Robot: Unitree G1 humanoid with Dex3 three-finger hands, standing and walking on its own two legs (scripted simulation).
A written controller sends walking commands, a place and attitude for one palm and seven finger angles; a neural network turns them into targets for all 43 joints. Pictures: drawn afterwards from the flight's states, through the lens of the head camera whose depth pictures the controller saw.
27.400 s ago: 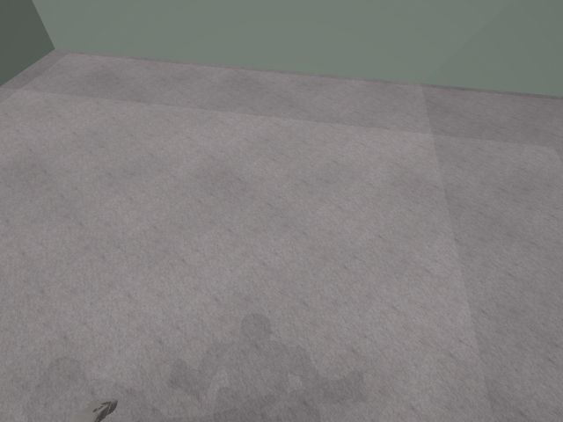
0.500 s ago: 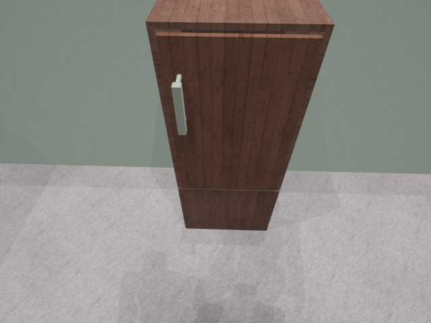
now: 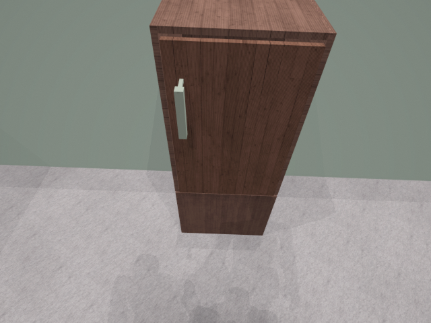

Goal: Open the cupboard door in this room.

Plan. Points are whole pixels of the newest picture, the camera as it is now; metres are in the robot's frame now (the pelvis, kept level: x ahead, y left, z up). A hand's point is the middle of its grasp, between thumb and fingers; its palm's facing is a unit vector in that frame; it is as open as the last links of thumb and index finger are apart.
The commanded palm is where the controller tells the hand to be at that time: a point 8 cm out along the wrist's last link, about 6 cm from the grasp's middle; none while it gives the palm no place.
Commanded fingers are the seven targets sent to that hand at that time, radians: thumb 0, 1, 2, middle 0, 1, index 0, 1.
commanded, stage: shuffle to correct the standing spot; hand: left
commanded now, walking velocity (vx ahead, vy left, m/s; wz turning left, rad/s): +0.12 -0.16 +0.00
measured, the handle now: (182, 109) +0.61 +0.13 +0.05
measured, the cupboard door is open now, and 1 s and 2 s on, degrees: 0 0 0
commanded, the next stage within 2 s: come to a stop and stand still in 0.26 s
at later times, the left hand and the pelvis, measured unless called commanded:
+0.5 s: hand out of the picture +0.00 +0.09 -0.17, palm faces +0.04 -0.99 -0.16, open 7.4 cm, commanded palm none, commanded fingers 0.00 0.90 0.90 -0.20 -0.30 -0.20 -0.30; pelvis +0.06 -0.06 +0.00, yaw -1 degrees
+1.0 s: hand out of the picture +0.09 +0.10 -0.17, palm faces +0.01 -0.96 -0.29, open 7.3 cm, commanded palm none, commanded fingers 0.00 0.90 0.90 -0.20 -0.30 -0.20 -0.30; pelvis +0.05 -0.09 -0.01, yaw -1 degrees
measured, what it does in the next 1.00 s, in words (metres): steps to the right: left foot, then right foot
